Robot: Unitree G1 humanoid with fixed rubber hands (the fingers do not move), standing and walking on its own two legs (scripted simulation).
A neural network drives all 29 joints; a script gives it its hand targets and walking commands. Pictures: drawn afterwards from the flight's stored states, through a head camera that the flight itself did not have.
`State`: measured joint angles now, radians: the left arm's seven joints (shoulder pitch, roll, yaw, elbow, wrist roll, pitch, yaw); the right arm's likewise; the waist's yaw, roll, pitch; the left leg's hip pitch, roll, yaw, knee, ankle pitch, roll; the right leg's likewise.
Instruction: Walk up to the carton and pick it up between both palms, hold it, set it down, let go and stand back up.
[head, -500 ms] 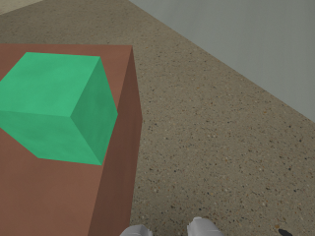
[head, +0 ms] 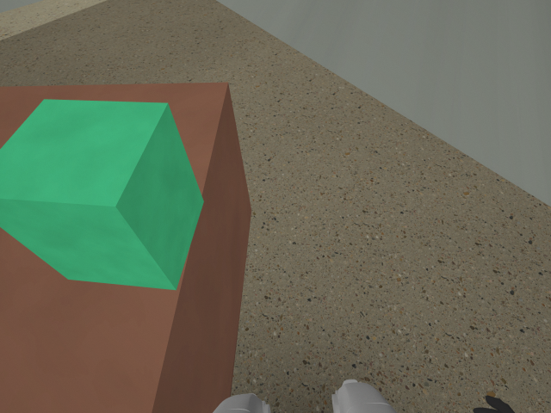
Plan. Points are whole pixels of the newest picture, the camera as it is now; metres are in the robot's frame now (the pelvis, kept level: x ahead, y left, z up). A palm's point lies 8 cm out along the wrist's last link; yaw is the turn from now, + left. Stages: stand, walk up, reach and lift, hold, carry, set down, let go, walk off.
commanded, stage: walk up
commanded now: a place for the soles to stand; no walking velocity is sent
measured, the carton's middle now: (113, 199) +0.43 +0.31 +0.04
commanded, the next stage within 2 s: none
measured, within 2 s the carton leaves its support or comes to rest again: neither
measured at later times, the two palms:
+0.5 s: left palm out of the picture +0.04 +0.32 -0.11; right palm out of the picture +0.08 -0.30 -0.11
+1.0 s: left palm out of the picture +0.04 +0.32 -0.11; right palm out of the picture +0.08 -0.29 -0.11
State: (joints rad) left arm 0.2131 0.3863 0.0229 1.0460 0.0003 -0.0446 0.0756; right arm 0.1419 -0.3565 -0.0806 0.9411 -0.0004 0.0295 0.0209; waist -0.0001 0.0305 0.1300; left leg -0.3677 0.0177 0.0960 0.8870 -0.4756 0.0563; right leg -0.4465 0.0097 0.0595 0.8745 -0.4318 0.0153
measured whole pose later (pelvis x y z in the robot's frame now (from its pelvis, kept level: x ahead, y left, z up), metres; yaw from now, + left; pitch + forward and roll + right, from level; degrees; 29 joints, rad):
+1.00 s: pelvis +0.00 +0.01 +0.00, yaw +0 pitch -3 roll -1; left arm 0.21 0.37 0.02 1.05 0.00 -0.05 0.07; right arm 0.14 -0.36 -0.08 0.97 0.00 0.03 0.02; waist 0.00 0.02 0.13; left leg -0.37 0.01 0.10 0.87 -0.46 0.06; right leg -0.45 0.00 0.06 0.88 -0.50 0.01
